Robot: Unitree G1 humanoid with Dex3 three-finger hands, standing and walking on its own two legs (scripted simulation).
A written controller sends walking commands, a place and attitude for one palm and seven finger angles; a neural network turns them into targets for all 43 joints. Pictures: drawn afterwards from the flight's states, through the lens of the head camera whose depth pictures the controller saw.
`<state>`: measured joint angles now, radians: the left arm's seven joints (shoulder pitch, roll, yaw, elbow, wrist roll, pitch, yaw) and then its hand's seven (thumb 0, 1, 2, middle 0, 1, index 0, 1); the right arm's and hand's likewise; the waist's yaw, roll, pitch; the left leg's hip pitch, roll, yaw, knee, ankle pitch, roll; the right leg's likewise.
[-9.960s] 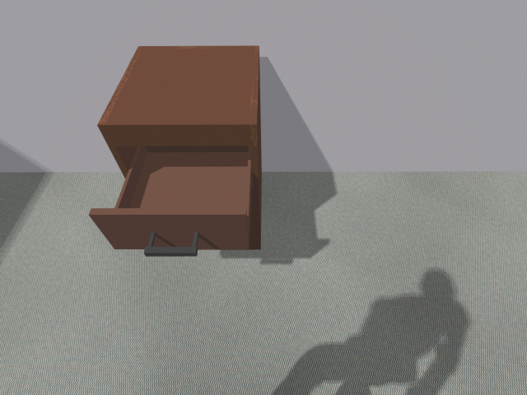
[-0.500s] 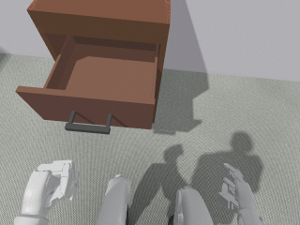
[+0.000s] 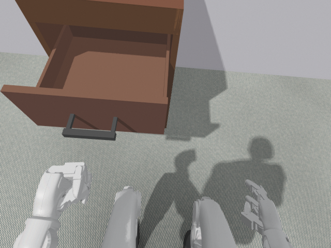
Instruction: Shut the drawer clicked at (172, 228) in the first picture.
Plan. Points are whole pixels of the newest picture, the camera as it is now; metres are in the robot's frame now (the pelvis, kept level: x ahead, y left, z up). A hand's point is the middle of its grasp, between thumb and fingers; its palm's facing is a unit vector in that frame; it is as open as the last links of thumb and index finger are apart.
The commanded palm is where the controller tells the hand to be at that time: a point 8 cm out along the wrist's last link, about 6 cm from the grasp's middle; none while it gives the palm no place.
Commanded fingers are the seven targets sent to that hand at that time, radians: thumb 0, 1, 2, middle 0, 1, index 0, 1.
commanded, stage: bring the fist close to the handle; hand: left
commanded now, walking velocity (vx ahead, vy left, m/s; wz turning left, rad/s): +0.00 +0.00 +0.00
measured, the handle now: (91, 127) +0.40 +0.23 -0.04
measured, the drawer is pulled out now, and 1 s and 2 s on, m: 0.24 0.24 0.19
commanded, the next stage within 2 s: push the drawer shut in 0.98 s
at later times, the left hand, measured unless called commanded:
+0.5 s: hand (97, 170) +0.29 +0.19 -0.03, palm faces -0.03 -1.00 -0.05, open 3.3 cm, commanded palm +0.28 +0.23 -0.03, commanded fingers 0.00 0.90 0.90 -1.40 -1.60 -1.40 -1.60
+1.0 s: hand (97, 168) +0.30 +0.19 -0.04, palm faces -0.01 -1.00 -0.06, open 3.3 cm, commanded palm +0.28 +0.24 -0.04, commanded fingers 0.00 0.90 0.90 -1.40 -1.60 -1.40 -1.60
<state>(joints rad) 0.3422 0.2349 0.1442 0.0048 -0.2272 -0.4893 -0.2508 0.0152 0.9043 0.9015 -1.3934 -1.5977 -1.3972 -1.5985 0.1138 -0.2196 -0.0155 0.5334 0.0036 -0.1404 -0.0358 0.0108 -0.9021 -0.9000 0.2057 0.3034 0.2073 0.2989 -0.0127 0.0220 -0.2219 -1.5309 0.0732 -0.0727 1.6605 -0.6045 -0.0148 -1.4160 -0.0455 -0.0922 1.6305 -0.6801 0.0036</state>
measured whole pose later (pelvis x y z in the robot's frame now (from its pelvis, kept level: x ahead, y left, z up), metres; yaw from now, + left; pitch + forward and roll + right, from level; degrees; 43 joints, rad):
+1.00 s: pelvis +0.00 +0.00 -0.04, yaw -1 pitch +32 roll -4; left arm 0.11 0.26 0.21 0.16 -0.24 -0.49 -0.25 0.02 0.90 0.90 -1.39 -1.60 -1.40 -1.60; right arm 0.09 -0.25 0.00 0.55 -0.01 -0.08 -0.02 0.01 -0.90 -0.90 0.21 0.30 0.21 0.30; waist -0.01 0.02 -0.22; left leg -1.73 0.08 -0.08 1.80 -0.64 -0.02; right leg -1.62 -0.04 -0.08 1.78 -0.72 0.00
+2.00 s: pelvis -0.02 +0.00 -0.05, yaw -1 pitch +32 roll -5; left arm -0.35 0.34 0.23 0.52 -0.17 -0.47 -0.21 -0.02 0.79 0.97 -1.40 -1.60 -1.40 -1.60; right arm 0.12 -0.27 0.04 0.61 -0.02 -0.07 -0.06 0.01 -0.90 -0.90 0.21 0.30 0.21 0.30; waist -0.06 0.01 -0.20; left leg -1.77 0.06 -0.08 1.79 -0.58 -0.01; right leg -1.65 -0.04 -0.08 1.77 -0.67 0.01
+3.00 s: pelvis -0.02 +0.00 -0.06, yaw -3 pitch +35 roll -7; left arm -0.90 0.54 0.40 1.01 -0.05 -0.48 -0.24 -0.05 0.74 0.93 -1.40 -1.60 -1.40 -1.60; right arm 0.19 -0.27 0.08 0.63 -0.06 0.06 -0.02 0.00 -0.90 -0.90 0.21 0.30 0.21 0.30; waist -0.17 0.02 -0.16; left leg -1.88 0.08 -0.09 1.84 -0.59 0.00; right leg -1.76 -0.02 -0.08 1.80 -0.66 0.01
